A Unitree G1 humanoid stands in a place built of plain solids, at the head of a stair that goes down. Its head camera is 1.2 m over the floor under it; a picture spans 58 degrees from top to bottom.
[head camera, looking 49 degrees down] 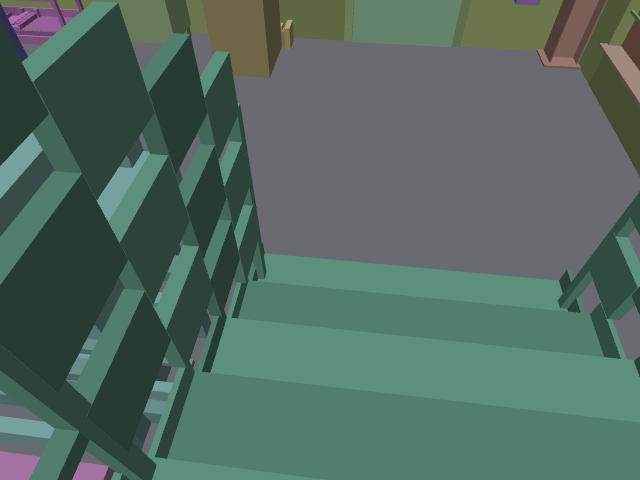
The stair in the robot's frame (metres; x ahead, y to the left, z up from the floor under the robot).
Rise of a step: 0.16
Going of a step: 0.30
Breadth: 1.60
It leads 7 degrees to the right of straight ahead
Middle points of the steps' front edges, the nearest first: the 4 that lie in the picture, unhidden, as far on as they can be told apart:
0.52 -0.36 -0.16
0.82 -0.40 -0.32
1.11 -0.43 -0.48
1.41 -0.47 -0.64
